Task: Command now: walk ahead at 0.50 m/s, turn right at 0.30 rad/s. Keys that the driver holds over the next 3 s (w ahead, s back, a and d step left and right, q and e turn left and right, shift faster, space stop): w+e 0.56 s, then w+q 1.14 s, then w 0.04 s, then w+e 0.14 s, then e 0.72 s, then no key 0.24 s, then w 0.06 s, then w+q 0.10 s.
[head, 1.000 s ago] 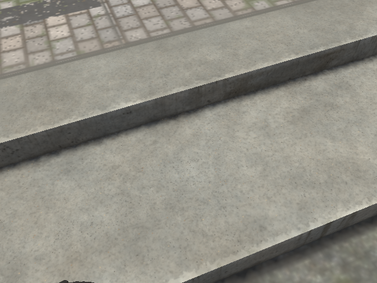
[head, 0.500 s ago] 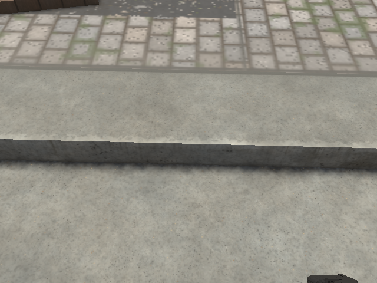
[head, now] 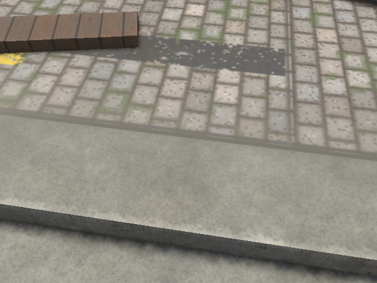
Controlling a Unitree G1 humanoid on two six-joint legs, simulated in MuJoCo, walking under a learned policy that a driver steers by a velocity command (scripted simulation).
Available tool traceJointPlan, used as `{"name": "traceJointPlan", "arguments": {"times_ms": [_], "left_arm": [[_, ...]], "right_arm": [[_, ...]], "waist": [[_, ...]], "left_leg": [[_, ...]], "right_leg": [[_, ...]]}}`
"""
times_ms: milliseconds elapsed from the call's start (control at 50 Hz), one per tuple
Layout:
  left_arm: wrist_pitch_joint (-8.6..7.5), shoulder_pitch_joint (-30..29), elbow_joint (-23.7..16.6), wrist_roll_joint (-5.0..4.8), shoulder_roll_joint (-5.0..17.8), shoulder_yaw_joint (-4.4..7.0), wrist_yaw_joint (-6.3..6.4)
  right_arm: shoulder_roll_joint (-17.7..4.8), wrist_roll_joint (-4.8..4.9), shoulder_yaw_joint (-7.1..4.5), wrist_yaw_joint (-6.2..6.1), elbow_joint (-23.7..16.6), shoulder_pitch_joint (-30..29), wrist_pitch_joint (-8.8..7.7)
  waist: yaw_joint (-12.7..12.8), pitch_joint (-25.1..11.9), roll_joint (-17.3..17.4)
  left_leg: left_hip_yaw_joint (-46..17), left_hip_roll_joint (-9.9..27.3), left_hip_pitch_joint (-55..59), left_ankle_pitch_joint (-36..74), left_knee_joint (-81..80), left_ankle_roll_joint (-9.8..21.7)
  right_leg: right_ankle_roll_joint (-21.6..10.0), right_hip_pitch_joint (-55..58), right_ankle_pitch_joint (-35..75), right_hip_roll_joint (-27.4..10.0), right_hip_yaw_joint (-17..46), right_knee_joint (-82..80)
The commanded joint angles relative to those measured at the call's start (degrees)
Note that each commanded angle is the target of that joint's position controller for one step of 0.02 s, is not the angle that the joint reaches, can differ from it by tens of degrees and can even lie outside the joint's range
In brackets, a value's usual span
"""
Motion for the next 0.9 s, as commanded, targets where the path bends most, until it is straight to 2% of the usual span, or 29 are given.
{"name": "traceJointPlan", "arguments": {"times_ms": [20, 40, 80, 100, 140, 200, 240, 320, 360, 400, 420, 440, 460, 480, 500, 520, 540, 580, 640, 700, 720, 740, 760, 780, 800, 820, 840, 880, 900], "left_arm": [[-4.43, 6.3, 9.5, 1.45, -2.1, 0.28, -1.37], [-5.09, 2.4, 10.7, 1.84, -6.2, -1.19, -1.33], [-6.59, -2.8, 9.4, 0.23, -3.3, -0.43, -0.83], [-8.03, -1.6, 8.9, -0.08, -1.7, -0.30, 0.04], [-9.46, 6.0, 9.1, 0.65, 2.9, 0.55, 1.61], [-10.10, 15.3, 9.4, -0.52, 7.0, 2.07, 1.27], [-9.92, 18.4, 9.5, -1.95, 7.0, 2.81, 0.54], [-7.84, 21.2, 10.5, -1.81, 8.6, 5.10, -0.51], [-7.56, 17.0, 9.7, -1.25, 9.9, 6.28, -0.10], [-7.48, 13.1, 8.5, -0.27, 10.6, 7.18, -0.08], [-7.89, 12.4, 6.6, 0.25, 5.5, 5.80, -0.38], [-8.64, 21.1, 5.5, 1.93, -1.8, 3.41, -0.59], [-7.76, 11.5, 5.2, -0.53, 5.4, 5.55, -1.40], [-6.68, 7.4, 4.3, -1.46, 4.8, 5.70, -0.92], [-5.77, 6.1, 4.9, -1.23, 4.3, 5.28, 0.25], [-5.26, 6.8, 5.3, 0.17, 3.2, 4.89, 1.11], [-4.63, 4.4, 3.9, 0.84, 1.2, 3.89, 0.82], [-3.45, 0.3, 2.1, -0.51, -2.9, 2.03, 0.17], [-2.70, -7.6, -1.8, -1.57, -4.7, -0.68, 0.70], [-3.07, -14.1, -6.0, -1.13, -3.1, -2.72, 2.06], [-2.69, -18.2, -8.2, -0.78, -1.2, -2.99, 2.26], [-1.94, -22.0, -9.4, -0.39, -0.7, -3.19, 2.13], [-0.25, -26.2, -10.7, -0.15, -2.0, -4.24, 1.23], [0.72, -26.7, -10.5, 0.17, -2.5, -4.55, -0.16], [-0.62, -18.3, -10.4, -1.62, -3.1, -2.58, 1.70], [-1.09, -17.1, -9.3, -2.49, -2.7, -2.63, 2.79], [-1.35, -14.9, -8.6, -3.26, -2.0, -1.82, 3.59], [-3.01, -0.1, -5.7, -3.16, 1.1, 0.72, 4.40], [-4.01, 6.1, -4.5, -1.46, 5.8, 3.26, 4.72]], "right_arm": [[2.6, -0.85, 2.71, -4.77, -9.8, -0.7, -0.08], [3.2, -1.23, 4.05, -5.86, -10.1, 0.2, 0.77], [3.6, 1.41, 4.93, -5.92, -12.4, -2.8, 0.71], [2.7, 2.76, 4.76, -6.37, -13.3, -4.5, -0.56], [0.4, 3.48, 4.02, -6.31, -14.0, -9.4, -2.58], [1.0, 2.94, 3.62, -6.23, -15.6, -16.5, -1.84], [2.3, 2.70, 3.60, -6.05, -17.3, -22.3, -0.82], [2.9, 3.20, 3.16, -5.36, -20.9, -31.1, -0.13], [1.0, 3.94, 2.33, -6.34, -20.8, -29.8, -0.31], [-2.1, 6.31, 0.48, -7.53, -17.4, -17.6, -1.95], [-3.0, 6.42, 0.16, -8.21, -13.6, -2.6, -3.05], [-5.5, 5.51, -0.26, -7.90, -10.8, 9.9, -3.23], [-4.4, 2.39, -0.81, -7.98, -7.8, 12.4, -2.48], [-4.8, 2.69, -1.55, -7.90, -7.7, 4.7, -2.47], [0.7, 3.38, 0.00, -7.86, -8.9, -2.5, -2.24], [6.9, 4.41, 2.17, -7.53, -8.9, -6.0, -1.87], [10.1, 5.00, 3.00, -7.61, -8.1, -6.7, -1.52], [8.6, 3.66, 2.54, -7.85, -4.4, -5.5, -1.47], [6.9, -0.42, 2.51, -6.90, 1.8, 1.7, -1.43], [6.7, -1.99, 3.50, -5.87, 6.1, 5.1, -1.84], [5.9, -2.23, 3.79, -5.13, 7.2, 6.6, -2.05], [5.8, -1.75, 4.20, -4.73, 8.0, 9.8, -2.31], [6.1, -1.13, 4.67, -3.14, 6.3, 5.5, -2.06], [4.9, 1.13, 4.77, -2.76, 4.7, 4.2, -2.68], [1.7, 9.28, 2.50, -7.16, 6.1, 7.6, -3.43], [-0.5, 9.17, 2.50, -8.57, 7.7, 11.1, -3.59], [-2.5, 7.89, 2.24, -9.03, 8.6, 13.1, -3.32], [-4.8, 5.88, 0.94, -8.15, 8.5, 13.1, -2.87], [-1.8, 7.33, 0.39, -7.48, 5.5, 11.8, -3.71]], "waist": [[-4.9, -2.7, 0.5], [-8.7, -2.3, 2.8], [-10.1, -2.4, 0.5], [-9.3, -3.0, -2.4], [-4.6, -3.3, -5.8], [-0.3, -1.2, -7.4], [1.5, 1.0, -6.8], [2.3, 4.2, -8.0], [-0.3, 3.7, -7.6], [-5.8, -3.8, -5.7], [-10.2, -16.5, 0.0], [-9.6, -31.5, 17.6], [-12.8, -18.5, 8.3], [-9.5, -3.9, 3.9], [-6.9, -0.6, 1.6], [-4.1, -2.3, 2.8], [-3.2, -1.7, 2.2], [-2.7, -0.5, 1.6], [-4.3, -0.3, 2.8], [-3.5, 0.8, -0.9], [-3.5, 0.3, -4.3], [-4.9, 0.0, -1.9], [-3.3, 0.6, -1.2], [-2.8, 0.1, 1.6], [-0.6, 5.2, -0.2], [-1.3, 4.5, -0.5], [-0.4, 1.8, 0.4], [6.6, -10.3, 9.4], [8.6, -17.2, 8.8]], "left_leg": [[-6.4, 4.2, -40.4, 0.7, 27.7, 4.2], [-2.8, 7.9, -39.0, 3.6, 23.4, 4.9], [3.0, 11.6, -31.1, -1.9, 12.4, 2.2], [5.2, 12.4, -27.0, -1.1, 8.2, -0.5], [9.1, 12.0, -21.7, 1.5, -0.1, -6.5], [10.0, 11.4, -22.6, 1.4, -15.0, -11.1], [9.5, 11.5, -20.7, 3.2, -29.8, -11.6], [12.2, 8.9, -15.3, 1.5, -44.5, -8.8], [11.0, 8.0, -11.8, -0.4, -51.0, -6.4], [11.8, 6.7, 9.8, 7.5, -53.6, -1.4], [6.1, 13.8, 32.8, 17.9, -48.1, 5.8], [-20.9, 32.4, 62.5, 30.2, -51.0, 25.1], [-29.7, 35.6, 53.8, 14.1, -60.9, 20.7], [-20.5, 33.9, 37.5, -0.2, -63.1, 14.6], [-12.6, 31.5, 23.7, -6.5, -66.3, 12.5], [-7.2, 29.7, 18.6, -2.6, -69.4, 12.4], [-3.7, 28.7, 14.8, 0.8, -71.2, 12.2], [2.3, 26.2, 11.2, -0.8, -73.1, 11.8], [6.0, 23.2, 10.5, -4.6, -73.7, 12.5], [5.0, 22.7, 14.5, -6.0, -74.0, 11.1], [5.1, 22.3, 15.3, -7.5, -75.2, 9.5], [5.3, 21.2, 13.7, -6.6, -76.6, 9.3], [8.8, 21.6, -0.9, -5.9, -82.9, 8.0], [11.0, 20.5, -10.4, -2.0, -83.8, 8.7], [11.7, 19.6, -7.7, 13.5, -85.3, 7.7], [12.0, 20.4, -1.7, 28.2, -81.5, 7.2], [12.9, 20.5, 8.8, 49.6, -73.7, 6.5], [12.1, 21.9, 19.4, 68.3, -49.4, 3.4], [13.4, 17.2, 5.8, 55.2, -32.0, 0.9]], "right_leg": [[-9.5, 27.0, -6.1, -14.7, 40.9, -29.2], [-7.7, 20.7, -0.9, -12.4, 34.7, -30.3], [-5.1, 8.1, 6.4, -8.0, 23.6, -31.2], [-3.6, 6.1, 9.5, -6.5, 21.3, -32.2], [-2.4, 5.2, 15.7, -4.5, 18.9, -32.6], [-4.2, 16.1, 26.0, -8.0, 22.5, -32.9], [-5.0, 22.3, 26.6, -10.2, 25.4, -32.2], [-7.7, 29.3, 32.4, -14.6, 30.1, -29.4], [-6.5, 33.9, 42.7, -16.8, 32.2, -26.2], [-1.8, 29.9, 57.1, -12.8, 29.8, -16.7], [1.5, 21.1, 53.5, -7.2, 26.3, -1.0], [7.5, -2.8, 11.6, 4.1, 20.6, 21.7], [7.6, -17.3, -12.5, 2.4, 15.6, 34.7], [5.5, -22.2, -5.7, -3.5, 14.8, 42.5], [3.7, -20.1, 0.2, -7.8, 13.5, 43.7], [2.2, -16.6, 1.8, -9.4, 13.3, 42.9], [1.6, -16.5, 0.2, -10.2, 11.6, 45.8], [0.5, -23.1, -3.7, -11.1, 10.5, 50.6], [-1.9, -36.8, -2.8, -10.5, 8.4, 57.6], [-3.7, -48.4, -1.1, -13.2, 8.1, 56.2], [-3.3, -47.3, 5.9, -15.9, 7.5, 43.8], [-3.4, -44.2, 11.0, -16.7, 4.7, 39.8], [-2.6, -26.0, 12.6, -18.2, 3.4, 31.7], [-0.4, -11.5, 8.5, -15.7, -0.8, 33.2], [2.5, -2.4, 1.4, -14.0, -4.5, 27.3], [3.1, 0.8, -2.9, -12.0, -6.3, 23.7], [2.7, 2.1, -8.9, -8.4, -7.9, 18.9], [0.8, 17.4, -7.2, -5.6, -1.2, 7.5], [-1.9, 30.7, -11.4, -16.0, 16.2, 3.1]]}}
